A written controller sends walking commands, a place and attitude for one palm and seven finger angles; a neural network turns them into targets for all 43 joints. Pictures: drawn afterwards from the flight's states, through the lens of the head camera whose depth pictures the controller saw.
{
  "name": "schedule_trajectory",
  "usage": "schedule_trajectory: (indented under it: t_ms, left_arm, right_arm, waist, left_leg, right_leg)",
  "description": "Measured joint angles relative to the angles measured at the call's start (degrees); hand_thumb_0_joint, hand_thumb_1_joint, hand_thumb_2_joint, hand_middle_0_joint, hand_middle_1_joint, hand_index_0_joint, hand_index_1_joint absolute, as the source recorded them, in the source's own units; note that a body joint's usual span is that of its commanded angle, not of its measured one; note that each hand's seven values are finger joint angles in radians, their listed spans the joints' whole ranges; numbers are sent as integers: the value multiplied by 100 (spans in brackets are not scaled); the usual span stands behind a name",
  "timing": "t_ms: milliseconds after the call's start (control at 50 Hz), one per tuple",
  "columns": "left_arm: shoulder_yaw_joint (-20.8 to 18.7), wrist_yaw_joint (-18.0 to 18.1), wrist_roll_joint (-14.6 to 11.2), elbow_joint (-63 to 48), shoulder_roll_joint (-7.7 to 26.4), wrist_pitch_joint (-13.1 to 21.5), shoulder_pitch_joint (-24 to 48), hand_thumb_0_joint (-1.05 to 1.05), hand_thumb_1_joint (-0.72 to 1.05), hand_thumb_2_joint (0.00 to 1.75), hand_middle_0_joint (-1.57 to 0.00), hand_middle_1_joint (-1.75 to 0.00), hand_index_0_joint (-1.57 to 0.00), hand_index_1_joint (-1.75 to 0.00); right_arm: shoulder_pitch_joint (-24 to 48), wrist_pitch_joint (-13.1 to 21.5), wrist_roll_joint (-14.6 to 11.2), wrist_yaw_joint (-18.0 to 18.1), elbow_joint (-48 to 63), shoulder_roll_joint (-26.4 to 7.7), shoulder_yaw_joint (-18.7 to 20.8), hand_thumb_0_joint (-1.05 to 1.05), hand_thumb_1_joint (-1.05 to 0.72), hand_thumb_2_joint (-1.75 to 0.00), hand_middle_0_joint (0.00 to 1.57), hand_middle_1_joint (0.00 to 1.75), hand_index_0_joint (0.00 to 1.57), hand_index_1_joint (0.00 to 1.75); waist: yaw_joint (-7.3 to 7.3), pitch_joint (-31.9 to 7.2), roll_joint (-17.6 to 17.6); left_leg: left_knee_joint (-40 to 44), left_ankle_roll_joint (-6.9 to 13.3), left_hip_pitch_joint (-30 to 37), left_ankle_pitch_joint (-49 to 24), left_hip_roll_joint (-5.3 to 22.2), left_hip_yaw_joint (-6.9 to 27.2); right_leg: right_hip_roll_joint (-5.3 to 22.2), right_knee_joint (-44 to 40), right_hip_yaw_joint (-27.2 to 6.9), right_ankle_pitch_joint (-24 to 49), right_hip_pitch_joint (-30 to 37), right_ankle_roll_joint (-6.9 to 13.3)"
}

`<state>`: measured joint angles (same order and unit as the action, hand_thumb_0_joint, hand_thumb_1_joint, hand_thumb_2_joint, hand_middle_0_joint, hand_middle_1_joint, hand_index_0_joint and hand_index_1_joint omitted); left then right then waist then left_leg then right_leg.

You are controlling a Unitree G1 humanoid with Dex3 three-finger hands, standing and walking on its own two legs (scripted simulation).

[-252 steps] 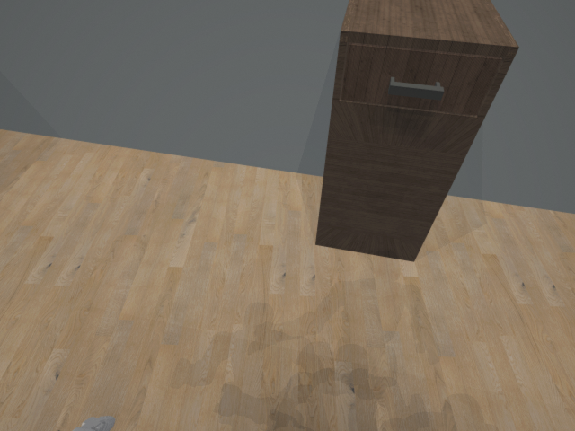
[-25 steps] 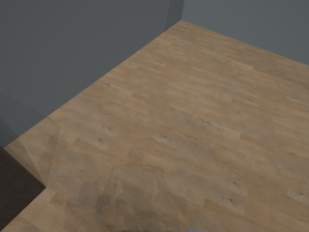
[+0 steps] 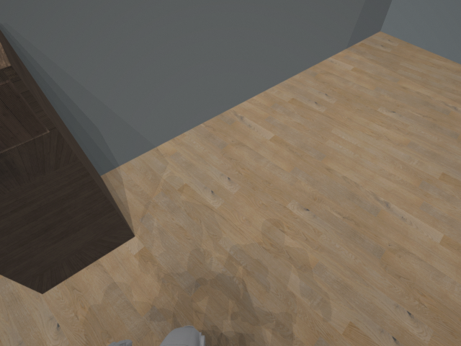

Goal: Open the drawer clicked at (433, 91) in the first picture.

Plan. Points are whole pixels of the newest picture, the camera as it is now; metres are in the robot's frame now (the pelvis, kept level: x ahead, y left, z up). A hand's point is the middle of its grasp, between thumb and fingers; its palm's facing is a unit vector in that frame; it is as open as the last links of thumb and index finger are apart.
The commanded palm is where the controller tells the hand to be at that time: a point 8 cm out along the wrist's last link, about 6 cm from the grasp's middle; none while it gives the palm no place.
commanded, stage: turn to face it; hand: left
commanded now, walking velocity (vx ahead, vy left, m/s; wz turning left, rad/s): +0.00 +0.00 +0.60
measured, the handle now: out of the picture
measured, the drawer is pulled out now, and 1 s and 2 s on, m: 0.00 0.00 0.00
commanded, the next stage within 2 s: take the last steps up to it in 0.86 s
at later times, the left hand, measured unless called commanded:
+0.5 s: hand out of the picture +0.07 +0.26 -0.16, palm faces +0.31 -0.91 -0.29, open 7.3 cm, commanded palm none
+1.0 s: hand out of the picture -0.07 +0.21 -0.19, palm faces +0.56 -0.80 -0.24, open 7.3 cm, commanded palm none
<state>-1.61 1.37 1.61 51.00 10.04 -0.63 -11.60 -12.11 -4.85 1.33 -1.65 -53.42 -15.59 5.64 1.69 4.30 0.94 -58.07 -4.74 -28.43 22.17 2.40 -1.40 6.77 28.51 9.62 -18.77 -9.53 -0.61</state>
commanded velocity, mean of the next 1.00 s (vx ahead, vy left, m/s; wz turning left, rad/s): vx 0.02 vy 0.00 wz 0.44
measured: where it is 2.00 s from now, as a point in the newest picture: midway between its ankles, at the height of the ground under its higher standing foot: outside the picture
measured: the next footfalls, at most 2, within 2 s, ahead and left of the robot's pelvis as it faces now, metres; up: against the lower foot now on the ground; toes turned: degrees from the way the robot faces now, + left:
left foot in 0.14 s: +0.03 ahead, +0.15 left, +0.00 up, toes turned +12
right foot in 0.56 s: +0.12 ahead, -0.08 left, +0.00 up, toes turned +16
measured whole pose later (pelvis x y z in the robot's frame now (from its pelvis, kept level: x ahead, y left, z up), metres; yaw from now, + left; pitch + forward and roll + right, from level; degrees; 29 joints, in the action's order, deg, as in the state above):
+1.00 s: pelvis +0.02 +0.03 -0.02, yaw +32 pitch -1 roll +0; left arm -2.8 1.5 1.2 55.7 12.8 -1.8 -16.1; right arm -8.5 -2.2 0.8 -0.9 -54.9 -12.6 2.7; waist -1.6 4.3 -1.8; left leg -33.7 0.4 -14.7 17.8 1.0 -4.7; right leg 8.8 37.7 12.0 -21.8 -15.0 -2.6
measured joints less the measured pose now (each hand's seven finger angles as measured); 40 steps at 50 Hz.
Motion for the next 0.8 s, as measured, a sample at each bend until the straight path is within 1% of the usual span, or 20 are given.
schedule_trajectory:
  t_ms: [100,120,140,160,180,200,240,300,380,440,500,540,560,580,600,620,660,680,740,800]
  left_arm:
    - [-28,-32,23,56,112,-32,-169,0,90,90,-21,-30,-21,-30]
    - [-50,-37,16,79,161,-48,-216,0,90,90,-21,-30,-21,-30]
    - [-76,-44,-4,94,218,-64,-285,0,90,90,-21,-30,-21,-30]
    - [-117,-56,-32,122,296,-96,-319,0,90,90,-21,-30,-21,-30]
    - [-151,-54,-43,165,389,-154,-304,0,90,90,-21,-30,-21,-30]
    - [-181,-33,-46,212,462,-227,-285,0,91,90,-21,-30,-21,-30]
    - [-239,-6,-62,294,551,-330,-224,0,91,90,-20,-30,-20,-30]
    - [-293,-42,-65,256,614,-334,-86,0,91,90,-20,-30,-20,-30]
    - [-289,-71,-63,61,598,-280,88,0,91,90,-20,-30,-20,-30]
    - [-257,-69,-69,-58,531,-255,227,0,91,90,-20,-30,-20,-30]
    - [-199,-64,-91,-171,427,-203,329,0,91,90,-20,-30,-20,-30]
    - [-152,-66,-103,-255,355,-126,336,0,91,90,-20,-30,-20,-30]
    - [-124,-64,-90,-300,324,-63,311,0,91,90,-20,-30,-20,-30]
    - [-94,-49,-58,-306,252,-6,314,0,91,90,-20,-30,-20,-30]
    - [-51,-40,-45,-311,186,26,305,0,91,90,-20,-30,-20,-30]
    - [-16,-36,-41,-317,127,39,275,0,91,90,-20,-30,-20,-30]
    - [25,-24,-39,-300,34,33,191,0,91,90,-20,-30,-20,-30]
    - [35,-16,-35,-273,-1,24,151,0,91,90,-20,-30,-20,-30]
    - [46,13,-15,-167,-51,18,46,0,91,90,-21,-30,-20,-30]
    - [51,12,2,-48,-53,28,-57,0,91,90,-21,-30,-21,-30]
  right_arm:
    - [351,31,-33,-11,34,15,-111,1,-91,-90,20,29,19,30]
    - [409,66,-35,-11,76,21,-131,1,-91,-90,20,29,19,30]
    - [450,121,-30,-17,136,13,-153,1,-91,-90,20,30,19,30]
    - [514,195,-15,-14,181,29,-157,1,-91,-90,20,30,19,30]
    - [589,258,-30,-11,222,69,-171,1,-91,-90,20,30,19,30]
    - [632,321,-53,0,257,102,-194,1,-91,-90,20,30,19,30]
    - [634,395,-57,60,313,149,-226,1,-91,-90,20,30,20,30]
    - [579,397,-33,118,314,188,-256,0,-90,-90,20,30,20,30]
    - [490,352,-18,108,250,217,-274,0,-90,-90,20,30,20,30]
    - [411,319,-5,95,225,235,-261,0,-90,-90,20,30,20,30]
    - [332,272,6,89,206,223,-228,0,-90,-90,20,30,20,30]
    - [267,237,-5,90,195,196,-198,0,-90,-90,20,30,20,30]
    - [221,226,-26,86,198,173,-176,1,-90,-90,20,30,20,30]
    - [214,209,-43,88,181,127,-139,1,-90,-90,20,30,20,30]
    - [197,179,-41,96,162,88,-106,1,-90,-90,20,30,20,30]
    - [173,145,-32,96,133,57,-78,1,-90,-90,20,30,20,30]
    - [133,95,-13,70,66,9,-45,1,-90,-90,20,30,20,30]
    - [114,84,-9,51,37,-4,-38,1,-90,-90,20,30,20,30]
    - [77,56,-7,20,-40,9,-55,1,-91,-90,20,30,20,30]
    - [84,28,-19,23,-116,57,-95,1,-91,-90,20,30,19,30]
  waist:
    - [-194,160,-154]
    - [-217,170,-194]
    - [-235,156,-226]
    - [-247,163,-300]
    - [-279,222,-396]
    - [-303,252,-435]
    - [-291,241,-401]
    - [-275,204,-322]
    - [-254,121,-229]
    - [-188,73,-153]
    - [-106,34,-42]
    - [-78,-12,39]
    - [-80,-52,75]
    - [-72,-40,175]
    - [-47,-30,244]
    - [-39,-36,277]
    - [-39,-48,309]
    - [-32,-54,312]
    - [-33,-56,236]
    - [-72,-33,130]
  left_leg:
    - [1391,108,698,88,37,-285]
    - [1776,148,878,-74,5,-359]
    - [2254,210,1098,-472,-25,-433]
    - [2391,414,1144,-489,-89,-459]
    - [2261,537,1096,-392,-145,-459]
    - [2169,599,1076,-303,-156,-431]
    - [2219,629,1122,-277,-146,-301]
    - [2547,603,1272,-474,-182,-76]
    - [2838,610,1381,-649,-270,189]
    - [2874,572,1387,-683,-342,389]
    - [2758,498,1328,-637,-408,592]
    - [2564,425,1235,-542,-458,720]
    - [2380,380,1144,-452,-494,777]
    - [1984,343,996,-105,-500,806]
    - [1420,326,802,274,-535,785]
    - [804,316,605,491,-565,718]
    - [-247,273,290,417,-524,530]
    - [-586,244,187,284,-466,443]
    - [-822,155,121,82,-279,246]
    - [-338,102,282,151,-147,144]
  right_leg:
    - [257,376,333,-258,-87,-165]
    - [317,512,398,-342,-126,-216]
    - [381,745,445,-455,-216,-268]
    - [478,1166,378,-543,-421,-307]
    - [498,1763,136,-842,-680,-349]
    - [414,2356,-122,-1106,-940,-388]
    - [213,3211,-428,-1204,-1353,-445]
    - [61,3557,-637,-821,-1709,-494]
    - [-65,3087,-793,-547,-1800,-533]
    - [-182,2557,-851,-556,-1677,-531]
    - [-341,1809,-845,-507,-1374,-490]
    - [-447,1029,-786,-116,-1022,-455]
    - [-463,613,-734,164,-840,-282]
    - [-480,624,-651,203,-824,-61]
    - [-450,687,-555,146,-802,69]
    - [-401,688,-475,92,-749,133]
    - [-321,536,-343,84,-585,159]
    - [-288,436,-279,114,-503,153]
    - [-179,216,-123,196,-333,144]
    - [-78,100,25,228,-237,124]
